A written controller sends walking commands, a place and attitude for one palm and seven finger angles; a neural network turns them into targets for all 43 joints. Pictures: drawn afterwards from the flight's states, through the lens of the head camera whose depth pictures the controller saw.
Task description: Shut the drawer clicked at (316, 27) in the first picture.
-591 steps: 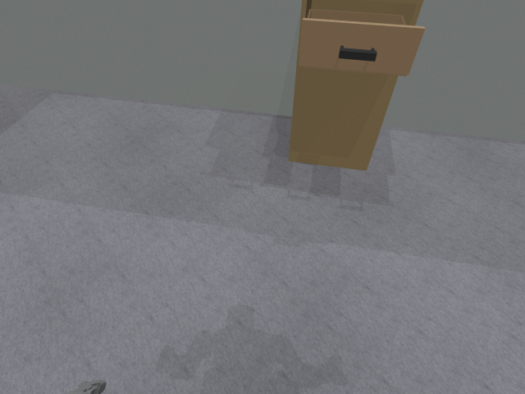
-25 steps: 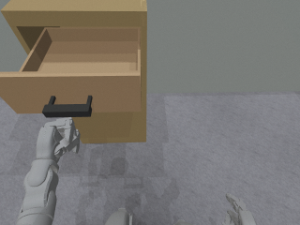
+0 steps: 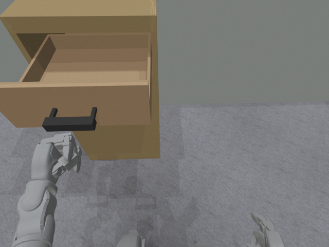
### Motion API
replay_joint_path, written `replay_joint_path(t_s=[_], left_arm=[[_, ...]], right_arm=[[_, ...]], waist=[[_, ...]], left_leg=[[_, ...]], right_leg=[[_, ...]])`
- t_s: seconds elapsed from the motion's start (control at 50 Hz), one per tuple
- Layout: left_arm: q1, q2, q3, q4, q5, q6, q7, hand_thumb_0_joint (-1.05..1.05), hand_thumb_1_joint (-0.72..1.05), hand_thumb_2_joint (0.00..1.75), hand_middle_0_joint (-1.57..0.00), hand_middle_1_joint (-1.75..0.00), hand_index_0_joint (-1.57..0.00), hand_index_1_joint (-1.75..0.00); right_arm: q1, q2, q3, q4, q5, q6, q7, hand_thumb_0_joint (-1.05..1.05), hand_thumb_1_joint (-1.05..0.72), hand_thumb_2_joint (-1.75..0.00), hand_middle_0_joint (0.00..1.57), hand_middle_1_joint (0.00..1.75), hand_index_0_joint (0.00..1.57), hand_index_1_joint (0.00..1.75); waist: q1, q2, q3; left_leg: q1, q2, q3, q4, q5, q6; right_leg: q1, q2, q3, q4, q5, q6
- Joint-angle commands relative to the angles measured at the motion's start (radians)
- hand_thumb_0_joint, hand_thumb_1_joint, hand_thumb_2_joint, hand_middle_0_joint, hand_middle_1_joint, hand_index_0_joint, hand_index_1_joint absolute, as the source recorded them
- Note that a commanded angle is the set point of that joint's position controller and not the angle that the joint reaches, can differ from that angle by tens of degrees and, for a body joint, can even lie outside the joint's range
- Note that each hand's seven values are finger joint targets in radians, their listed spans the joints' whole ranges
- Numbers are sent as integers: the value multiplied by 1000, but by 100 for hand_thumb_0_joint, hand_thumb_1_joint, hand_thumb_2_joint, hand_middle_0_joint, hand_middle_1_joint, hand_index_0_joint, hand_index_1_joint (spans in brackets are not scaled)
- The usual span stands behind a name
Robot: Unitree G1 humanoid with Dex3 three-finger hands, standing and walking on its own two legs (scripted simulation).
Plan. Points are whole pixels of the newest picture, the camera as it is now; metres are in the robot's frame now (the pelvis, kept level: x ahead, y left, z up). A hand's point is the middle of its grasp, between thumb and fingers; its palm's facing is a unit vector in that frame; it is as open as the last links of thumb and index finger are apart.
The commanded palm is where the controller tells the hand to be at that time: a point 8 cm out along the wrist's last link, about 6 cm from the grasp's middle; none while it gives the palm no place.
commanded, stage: push the drawer shut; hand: left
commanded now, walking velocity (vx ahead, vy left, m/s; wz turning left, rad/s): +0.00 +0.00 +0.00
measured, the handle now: (72, 117) +0.42 +0.26 +0.06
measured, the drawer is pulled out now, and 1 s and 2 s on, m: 0.24 0.15 0.05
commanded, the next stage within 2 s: none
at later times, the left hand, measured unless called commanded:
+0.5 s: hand (76, 137) +0.36 +0.24 +0.06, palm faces +0.08 -1.00 -0.01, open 2.8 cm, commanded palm +0.35 +0.28 +0.06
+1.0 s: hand (84, 115) +0.43 +0.24 +0.06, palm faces +0.07 -1.00 -0.01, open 3.0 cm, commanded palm +0.41 +0.28 +0.06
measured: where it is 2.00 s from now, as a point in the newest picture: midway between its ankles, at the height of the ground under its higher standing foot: outside the picture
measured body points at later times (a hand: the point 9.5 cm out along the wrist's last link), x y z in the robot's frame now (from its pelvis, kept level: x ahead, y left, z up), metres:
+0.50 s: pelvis +0.00 +0.01 -0.01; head +0.06 +0.01 +0.44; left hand +0.35 +0.29 +0.06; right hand +0.11 -0.25 -0.11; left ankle +0.05 +0.13 -0.68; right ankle -0.01 -0.10 -0.68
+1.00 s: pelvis -0.01 +0.02 -0.01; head +0.07 +0.03 +0.43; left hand +0.42 +0.29 +0.06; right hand +0.05 -0.25 -0.12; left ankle +0.05 +0.13 -0.68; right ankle -0.01 -0.10 -0.68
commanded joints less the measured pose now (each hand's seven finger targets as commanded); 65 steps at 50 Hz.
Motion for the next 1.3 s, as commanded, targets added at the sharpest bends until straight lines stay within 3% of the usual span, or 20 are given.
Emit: replay_joint_path(t_s=[0.0,0.24,0.26,0.32,0.4,0.46,0.5,0.58,0.62,0.66,0.72,0.8,0.84,0.86,0.94,0.96,1.0,1.04,1.08,1.28], left_arm=[[-303,214,73,-170,-12,-75,-7,0,90,90,-140,-160,-140,-160],[-433,274,117,-17,-9,-47,-35,0,90,90,-140,-160,-140,-160],[-453,288,125,3,-9,-48,-37,0,90,90,-140,-160,-140,-160],[-579,303,126,34,0,-57,-40,0,90,90,-140,-160,-140,-160],[-650,274,82,51,12,-67,-42,0,90,90,-140,-160,-140,-160],[-722,274,66,89,24,-66,-31,0,90,90,-140,-160,-140,-160],[-761,279,61,85,34,-75,-24,0,90,90,-140,-160,-140,-160],[-794,314,86,156,45,-77,-9,0,90,90,-140,-160,-140,-160],[-850,283,50,173,51,-80,-6,0,90,90,-140,-160,-140,-160],[-874,338,94,223,60,-83,4,0,90,90,-140,-160,-140,-160],[-946,329,78,269,71,-91,6,0,90,90,-140,-160,-140,-160],[-980,334,79,308,84,-102,10,0,90,90,-140,-160,-140,-160],[-1017,329,69,334,86,-103,12,0,90,90,-140,-160,-140,-160],[-1025,364,99,355,89,-107,12,0,90,90,-140,-160,-140,-160],[-1087,400,112,421,100,-105,7,0,90,90,-140,-160,-140,-160],[-1090,420,126,425,103,-109,3,0,90,90,-140,-160,-140,-160],[-1121,381,93,427,105,-110,0,0,90,90,-140,-160,-140,-160],[-1120,424,124,430,108,-110,3,0,90,90,-140,-160,-140,-160],[-1128,410,120,437,108,-111,-1,0,90,90,-140,-160,-140,-160],[-1241,463,134,499,137,-110,10,0,90,90,-140,-160,-140,-160]], right_arm=[[-23,-132,-46,-112,2,-43,-17,0,-90,-90,20,30,20,30],[14,-143,-47,-102,2,-17,-13,0,-90,-90,20,30,20,30],[22,-148,-45,-100,0,-13,-14,0,-90,-90,20,30,20,30],[30,-148,-47,-81,2,-5,-19,0,-90,-90,20,30,20,30],[45,-148,-47,-74,2,-3,-20,0,-90,-90,20,30,20,30],[61,-154,-48,-57,0,2,-21,0,-90,-90,20,30,20,30],[64,-154,-50,-55,0,4,-21,0,-90,-90,20,30,20,30],[77,-162,-46,-46,-1,16,-17,0,-90,-90,20,30,20,30],[74,-157,-42,-51,-1,19,-15,0,-90,-90,20,30,20,30],[87,-166,-43,-43,-3,26,-16,0,-90,-90,20,30,20,30],[95,-163,-41,-39,-5,33,-12,0,-90,-90,20,30,20,30],[116,-165,-43,-38,-9,44,-5,0,-90,-90,20,30,20,30],[122,-167,-43,-31,-10,50,-2,0,-90,-90,20,30,20,30],[133,-170,-44,-28,-13,55,-3,0,-90,-90,20,30,20,30],[144,-173,-41,-22,-12,68,-1,0,-90,-90,20,30,20,30],[153,-175,-42,-24,-15,71,0,0,-90,-90,20,30,20,30],[159,-171,-43,-23,-15,75,3,0,-90,-90,20,30,20,30],[171,-177,-46,-19,-17,81,5,0,-90,-90,20,30,20,30],[183,-177,-49,-16,-20,85,8,0,-90,-90,20,30,20,30],[220,-184,-48,4,-26,111,12,0,-90,-90,20,30,20,30]], waist=[[-26,7,-226],[-24,2,-275],[-30,-20,-263],[-50,13,-255],[-54,57,-292],[-72,37,-294],[-69,60,-330],[-67,40,-306],[-78,64,-295],[-75,49,-289],[-85,60,-298],[-81,86,-347],[-97,73,-334],[-91,47,-340],[-104,65,-318],[-98,76,-334],[-108,93,-358],[-102,102,-387],[-108,86,-410],[-136,102,-383]], left_leg=[[203,-45,0,-99,136,50],[198,-43,-1,-89,178,50],[179,-42,-4,-82,176,52],[178,-39,-5,-78,141,50],[224,-39,-18,-83,146,51],[232,-36,-32,-81,129,52],[261,-33,-37,-85,129,49],[241,-32,-43,-92,111,48],[242,-34,-45,-98,76,46],[222,-31,-48,-93,57,48],[225,-31,-50,-93,43,46],[251,-30,-53,-81,83,45],[246,-28,-53,-76,76,46],[231,-27,-56,-71,88,48],[186,-27,-46,-60,61,50],[189,-26,-51,-57,66,50],[226,-24,-52,-54,95,49],[232,-22,-52,-47,121,48],[251,-20,-54,-36,159,51],[224,-15,-59,-25,151,51]], right_leg=[[39,12,67,-180,258,22],[53,16,64,-165,312,20],[53,18,65,-163,310,20],[10,16,67,-164,263,21],[-16,20,54,-155,247,11],[-50,25,44,-154,217,10],[-60,24,43,-151,208,8],[-67,29,38,-154,187,5],[-90,28,35,-157,155,5],[-97,31,34,-153,136,2],[-117,28,35,-152,125,4],[-126,31,34,-137,149,1],[-143,32,32,-139,147,3],[-128,36,31,-132,156,0],[-146,34,41,-132,138,6],[-145,38,40,-124,138,2],[-164,38,37,-122,157,3],[-154,39,39,-116,174,2],[-161,44,36,-110,202,4],[-200,48,37,-106,193,5]])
